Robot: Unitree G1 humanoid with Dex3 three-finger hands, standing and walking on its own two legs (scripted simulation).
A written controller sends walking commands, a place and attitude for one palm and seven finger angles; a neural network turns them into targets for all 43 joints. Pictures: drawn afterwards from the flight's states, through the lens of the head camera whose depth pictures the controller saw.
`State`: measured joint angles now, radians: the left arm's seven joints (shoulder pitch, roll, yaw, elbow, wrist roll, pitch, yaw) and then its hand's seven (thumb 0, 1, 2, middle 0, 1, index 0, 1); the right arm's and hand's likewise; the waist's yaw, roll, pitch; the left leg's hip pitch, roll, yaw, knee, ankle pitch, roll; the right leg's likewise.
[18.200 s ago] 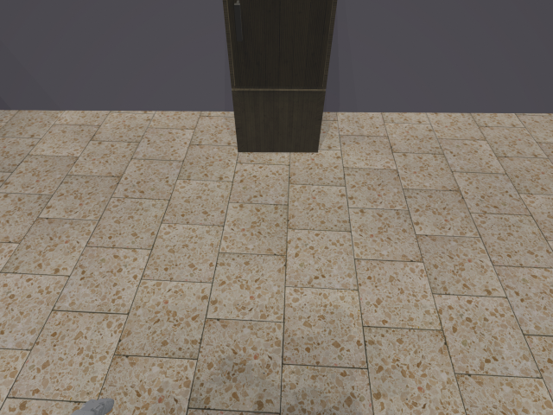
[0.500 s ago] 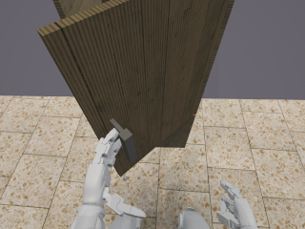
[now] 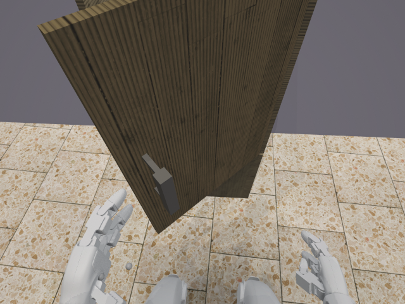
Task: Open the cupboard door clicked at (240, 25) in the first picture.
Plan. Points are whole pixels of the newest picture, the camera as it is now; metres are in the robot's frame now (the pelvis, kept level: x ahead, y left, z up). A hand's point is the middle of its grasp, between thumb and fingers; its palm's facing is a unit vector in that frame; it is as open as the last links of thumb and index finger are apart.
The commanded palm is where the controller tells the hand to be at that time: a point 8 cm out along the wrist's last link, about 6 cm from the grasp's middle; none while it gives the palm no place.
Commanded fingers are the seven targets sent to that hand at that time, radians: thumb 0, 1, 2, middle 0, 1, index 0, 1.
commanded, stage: slide the hand sideways off the handle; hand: left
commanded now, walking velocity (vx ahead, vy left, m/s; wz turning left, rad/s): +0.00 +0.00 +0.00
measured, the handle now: (160, 185) +0.32 +0.11 +0.06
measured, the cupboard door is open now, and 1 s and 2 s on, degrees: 44 44 44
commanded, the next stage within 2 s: draw the hand back to the body in 0.08 s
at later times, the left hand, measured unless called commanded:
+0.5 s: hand (90, 261) +0.17 +0.17 +0.11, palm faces +0.00 -1.00 -0.07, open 16.3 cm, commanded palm +0.14 +0.23 +0.12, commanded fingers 0.00 -0.50 0.30 -0.15 -0.30 -0.15 -0.30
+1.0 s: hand (13, 223) +0.20 +0.24 +0.18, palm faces +0.28 -0.87 -0.40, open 13.7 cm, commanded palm +0.16 +0.29 +0.21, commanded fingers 0.00 0.27 0.63 -0.18 -0.30 -0.18 -0.30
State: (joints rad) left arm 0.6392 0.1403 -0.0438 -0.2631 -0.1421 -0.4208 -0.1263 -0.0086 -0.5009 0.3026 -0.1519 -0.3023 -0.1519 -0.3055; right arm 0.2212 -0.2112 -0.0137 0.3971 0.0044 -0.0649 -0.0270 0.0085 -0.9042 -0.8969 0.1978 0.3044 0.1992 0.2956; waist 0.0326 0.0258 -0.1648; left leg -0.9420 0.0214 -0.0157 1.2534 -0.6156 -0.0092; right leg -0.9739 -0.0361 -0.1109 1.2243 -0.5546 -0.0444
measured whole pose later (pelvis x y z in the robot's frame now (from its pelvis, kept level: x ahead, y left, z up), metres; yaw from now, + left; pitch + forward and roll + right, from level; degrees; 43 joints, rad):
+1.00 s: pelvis +0.03 +0.02 +0.09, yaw +0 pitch +2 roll -1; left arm 0.63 0.31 0.14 -0.43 -0.03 -0.01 0.12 0.00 -0.06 0.49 -0.17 -0.30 -0.17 -0.30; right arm 0.25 -0.21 0.06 0.52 0.01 -0.12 -0.12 0.01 -0.90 -0.90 0.20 0.30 0.20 0.30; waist 0.06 0.07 -0.06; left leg -0.32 0.00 0.01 0.70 -0.42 0.02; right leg -0.34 -0.03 -0.09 0.66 -0.35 0.00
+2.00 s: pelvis +0.01 +0.01 +0.11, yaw -2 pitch -3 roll -1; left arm 0.44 0.35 0.38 -0.37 -0.04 -0.13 0.11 0.02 0.89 0.90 -0.21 -0.30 -0.21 -0.30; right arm 0.17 -0.23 0.03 0.63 0.00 -0.09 -0.07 0.01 -0.90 -0.90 0.20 0.30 0.20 0.30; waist 0.05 0.07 0.02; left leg -0.11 0.03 0.03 0.42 -0.26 0.00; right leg -0.13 0.02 -0.07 0.35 -0.17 -0.02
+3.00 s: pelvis -0.09 +0.04 +0.08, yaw +0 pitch -1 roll -1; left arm 0.49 0.41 0.47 -0.57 0.00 -0.24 0.15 0.02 0.88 0.90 -0.21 -0.30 -0.21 -0.31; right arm 0.17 -0.21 -0.01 0.59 -0.01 -0.09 -0.06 0.01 -0.90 -0.90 0.20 0.30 0.20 0.30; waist 0.01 -0.04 0.09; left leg -0.47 -0.03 0.03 0.74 -0.35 0.04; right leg -0.46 0.01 0.03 0.62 -0.15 0.02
